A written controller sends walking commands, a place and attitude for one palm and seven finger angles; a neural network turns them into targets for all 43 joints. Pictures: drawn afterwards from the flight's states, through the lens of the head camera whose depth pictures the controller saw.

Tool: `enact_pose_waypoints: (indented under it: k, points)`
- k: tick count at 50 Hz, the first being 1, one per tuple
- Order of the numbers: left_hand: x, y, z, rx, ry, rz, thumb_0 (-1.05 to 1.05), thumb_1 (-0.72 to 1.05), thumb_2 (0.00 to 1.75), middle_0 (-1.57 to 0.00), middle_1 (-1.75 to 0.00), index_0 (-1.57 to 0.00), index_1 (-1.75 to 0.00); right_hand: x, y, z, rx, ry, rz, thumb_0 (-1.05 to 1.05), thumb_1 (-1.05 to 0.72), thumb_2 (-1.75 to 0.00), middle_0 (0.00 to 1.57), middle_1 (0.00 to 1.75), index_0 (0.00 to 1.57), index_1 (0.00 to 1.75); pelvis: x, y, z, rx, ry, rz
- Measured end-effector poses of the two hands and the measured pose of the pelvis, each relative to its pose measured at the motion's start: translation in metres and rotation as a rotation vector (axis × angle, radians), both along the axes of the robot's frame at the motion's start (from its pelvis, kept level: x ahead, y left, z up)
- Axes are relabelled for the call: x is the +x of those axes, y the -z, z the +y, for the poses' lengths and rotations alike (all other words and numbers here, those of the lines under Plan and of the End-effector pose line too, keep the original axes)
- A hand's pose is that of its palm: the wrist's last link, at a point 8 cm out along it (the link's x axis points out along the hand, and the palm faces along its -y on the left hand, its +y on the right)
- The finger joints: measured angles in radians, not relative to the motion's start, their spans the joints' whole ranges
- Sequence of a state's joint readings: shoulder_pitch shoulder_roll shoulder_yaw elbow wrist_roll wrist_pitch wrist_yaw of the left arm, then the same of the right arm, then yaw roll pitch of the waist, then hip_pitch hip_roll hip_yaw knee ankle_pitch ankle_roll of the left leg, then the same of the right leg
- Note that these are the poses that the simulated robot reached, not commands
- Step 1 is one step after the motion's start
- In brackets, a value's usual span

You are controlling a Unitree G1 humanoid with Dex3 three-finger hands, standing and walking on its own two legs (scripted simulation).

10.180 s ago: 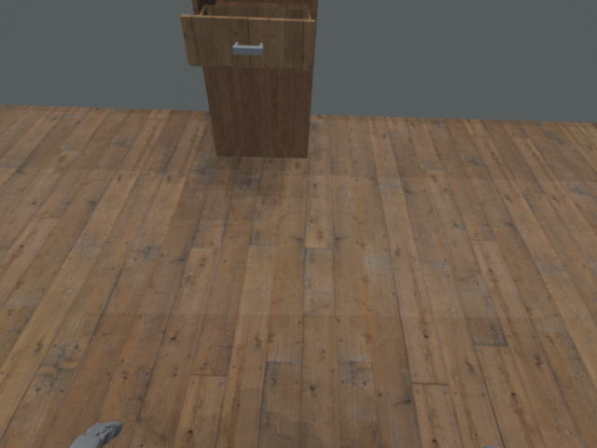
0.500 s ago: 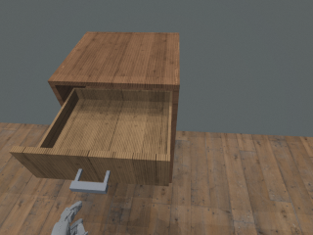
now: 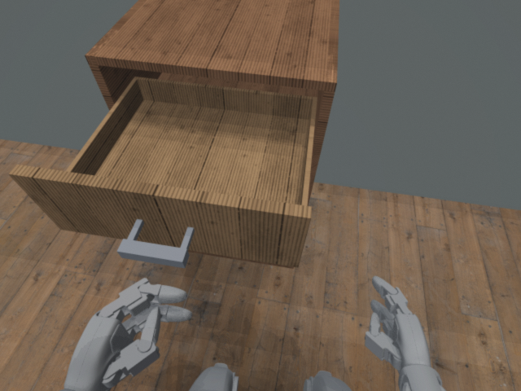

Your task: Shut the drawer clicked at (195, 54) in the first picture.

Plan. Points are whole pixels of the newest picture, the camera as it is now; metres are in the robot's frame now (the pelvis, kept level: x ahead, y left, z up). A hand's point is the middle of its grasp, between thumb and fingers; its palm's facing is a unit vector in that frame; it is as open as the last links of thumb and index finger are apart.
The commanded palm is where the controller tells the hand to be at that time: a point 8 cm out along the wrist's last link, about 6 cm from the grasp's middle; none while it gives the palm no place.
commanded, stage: raise the hand and make a fist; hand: left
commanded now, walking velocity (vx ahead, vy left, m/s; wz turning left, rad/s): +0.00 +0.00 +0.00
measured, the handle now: (158, 241) +0.32 +0.20 +0.03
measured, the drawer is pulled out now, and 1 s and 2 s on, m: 0.29 0.29 0.29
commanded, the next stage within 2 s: bring the fist close to the handle in 1.26 s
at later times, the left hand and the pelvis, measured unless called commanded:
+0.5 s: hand (123, 345) +0.16 +0.17 +0.10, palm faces -0.01 -1.00 -0.06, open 3.1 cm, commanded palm +0.11 +0.22 +0.10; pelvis +0.01 +0.01 +0.01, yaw +0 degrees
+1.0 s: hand (115, 345) +0.16 +0.17 +0.12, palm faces -0.04 -1.00 -0.08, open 3.3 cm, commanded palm +0.10 +0.23 +0.13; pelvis +0.02 +0.01 +0.03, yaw +0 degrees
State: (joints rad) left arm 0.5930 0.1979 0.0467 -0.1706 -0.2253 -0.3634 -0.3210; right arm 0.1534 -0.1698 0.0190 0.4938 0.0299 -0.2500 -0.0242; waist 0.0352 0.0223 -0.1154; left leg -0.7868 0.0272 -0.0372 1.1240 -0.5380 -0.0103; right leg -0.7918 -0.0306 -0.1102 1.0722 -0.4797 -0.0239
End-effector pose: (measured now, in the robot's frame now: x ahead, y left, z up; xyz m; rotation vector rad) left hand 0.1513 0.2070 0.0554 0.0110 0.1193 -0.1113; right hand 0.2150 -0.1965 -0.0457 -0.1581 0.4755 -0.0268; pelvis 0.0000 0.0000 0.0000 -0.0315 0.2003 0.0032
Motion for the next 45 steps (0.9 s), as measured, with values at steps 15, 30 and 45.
enact_pose_waypoints:
  k: [15, 30, 45]
  points:
    - [-0.011, -0.023, 0.005, 0.038, -0.029, 0.002, 0.02, 0.90, 0.89, -0.97, -1.13, -0.97, -1.14, -0.058, 0.009, -0.034, -0.059, 0.146, 0.134, 0.02, -0.90, -0.90, 0.20, 0.30, 0.21, 0.30, 0.001, -0.007, 0.007, 0.005, 0.013, -0.011]
    - [-0.015, -0.052, 0.010, 0.043, -0.058, -0.047, 0.02, 0.90, 0.90, -1.27, -1.46, -1.27, -1.46, -0.009, -0.031, -0.017, -0.027, 0.097, -0.046, 0.01, -0.91, -0.90, 0.20, 0.30, 0.20, 0.30, 0.014, -0.018, 0.010, -0.004, 0.006, -0.049]
    - [-0.015, -0.077, 0.015, 0.072, -0.075, -0.064, 0.02, 0.90, 0.89, -1.39, -1.59, -1.39, -1.60, -0.002, -0.032, -0.002, 0.010, 0.052, -0.041, 0.01, -0.90, -0.90, 0.20, 0.30, 0.21, 0.30, 0.022, -0.027, 0.010, -0.005, 0.000, -0.077]
